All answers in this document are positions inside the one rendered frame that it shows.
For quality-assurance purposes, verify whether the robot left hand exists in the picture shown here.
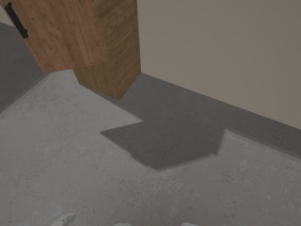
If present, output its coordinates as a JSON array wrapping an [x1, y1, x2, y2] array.
[[51, 213, 76, 226]]

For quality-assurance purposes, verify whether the cupboard door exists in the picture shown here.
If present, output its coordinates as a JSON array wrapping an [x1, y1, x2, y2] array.
[[0, 0, 106, 73]]

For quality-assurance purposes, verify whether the handle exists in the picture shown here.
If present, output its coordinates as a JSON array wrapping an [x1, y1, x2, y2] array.
[[5, 2, 28, 39]]

